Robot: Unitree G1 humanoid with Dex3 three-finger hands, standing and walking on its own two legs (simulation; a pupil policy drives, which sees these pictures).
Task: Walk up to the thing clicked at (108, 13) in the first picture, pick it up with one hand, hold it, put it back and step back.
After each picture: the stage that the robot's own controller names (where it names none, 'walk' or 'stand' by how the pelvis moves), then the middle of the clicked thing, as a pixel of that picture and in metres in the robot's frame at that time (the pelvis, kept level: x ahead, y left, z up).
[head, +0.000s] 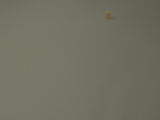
stand; (107, 15) +2.07 -0.35 -0.72
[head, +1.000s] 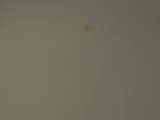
walk; (85, 26) +1.95 +0.10 -0.69
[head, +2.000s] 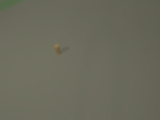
walk; (57, 49) +1.31 +0.41 -0.72
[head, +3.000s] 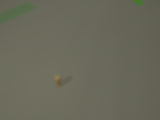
walk; (58, 80) +0.88 +0.34 -0.72
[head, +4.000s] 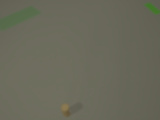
walk; (65, 110) +0.57 +0.22 -0.71
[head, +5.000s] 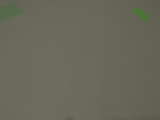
stand; out of the picture +0.41 +0.19 -0.70
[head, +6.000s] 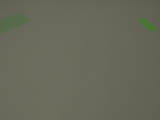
stand; out of the picture +0.38 +0.18 -0.72
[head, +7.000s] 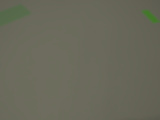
stand; out of the picture +0.36 +0.19 -0.71
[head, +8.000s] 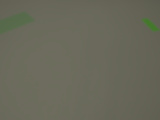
stand; out of the picture +0.38 +0.19 -0.72
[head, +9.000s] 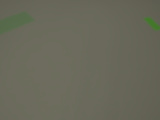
stand; out of the picture +0.35 +0.20 -0.73
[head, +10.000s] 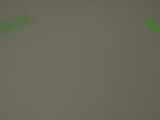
stand; out of the picture +0.35 +0.20 -0.73
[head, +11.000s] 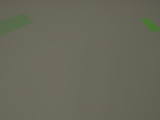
stand; out of the picture +0.34 +0.20 -0.73
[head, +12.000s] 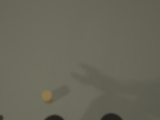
go down; (47, 97) +0.40 +0.19 -0.53
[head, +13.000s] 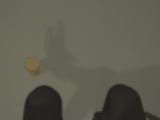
go down; (33, 67) +0.45 +0.21 -0.32
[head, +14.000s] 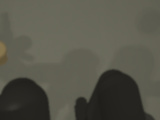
close in; out of the picture +0.44 +0.23 -0.26
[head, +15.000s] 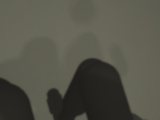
close; out of the picture +0.43 +0.26 -0.23
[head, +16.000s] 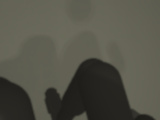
lift; out of the picture +0.42 +0.26 -0.23
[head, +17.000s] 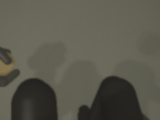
lift; (0, 67) +0.36 +0.25 -0.12
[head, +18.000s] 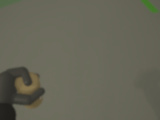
lift; (30, 91) +0.32 +0.18 +0.02
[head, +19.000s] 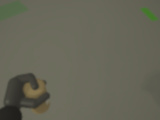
hold; (37, 96) +0.32 +0.17 -0.01
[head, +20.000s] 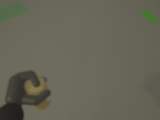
hold; (38, 93) +0.33 +0.17 +0.00
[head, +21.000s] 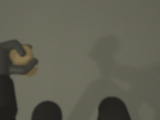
crouch; (25, 61) +0.42 +0.19 -0.09
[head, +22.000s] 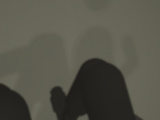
lower; out of the picture +0.44 +0.25 -0.23
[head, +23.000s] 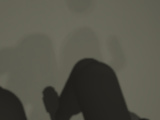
lower; out of the picture +0.44 +0.28 -0.23
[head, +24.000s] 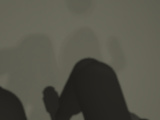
lower; out of the picture +0.44 +0.27 -0.23
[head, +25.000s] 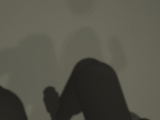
lower; out of the picture +0.44 +0.27 -0.23
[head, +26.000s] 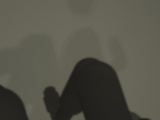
loosen; out of the picture +0.44 +0.27 -0.23
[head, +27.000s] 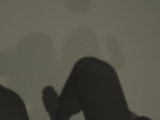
withdraw; out of the picture +0.44 +0.25 -0.23
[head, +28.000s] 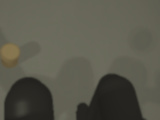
stand; (10, 56) +0.44 +0.22 -0.26
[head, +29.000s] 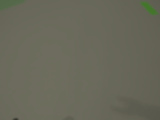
stand; out of the picture +0.38 +0.16 -0.63
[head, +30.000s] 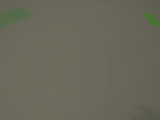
stand; out of the picture +0.38 +0.18 -0.67
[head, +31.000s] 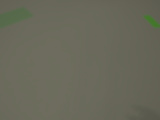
stand; out of the picture +0.38 +0.17 -0.67
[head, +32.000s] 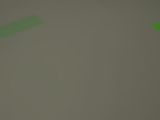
stand; out of the picture +0.39 +0.17 -0.72
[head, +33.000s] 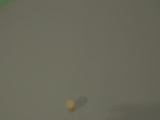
walk; (70, 106) +0.47 +0.11 -0.70
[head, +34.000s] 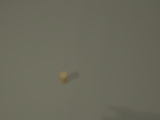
walk; (63, 77) +0.71 +0.15 -0.69
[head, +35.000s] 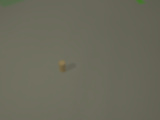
stand; (62, 66) +1.01 +0.21 -0.70
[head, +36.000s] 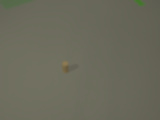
stand; (65, 67) +1.03 +0.19 -0.72
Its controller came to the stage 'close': yes
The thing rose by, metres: 0.71
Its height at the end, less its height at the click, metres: +0.00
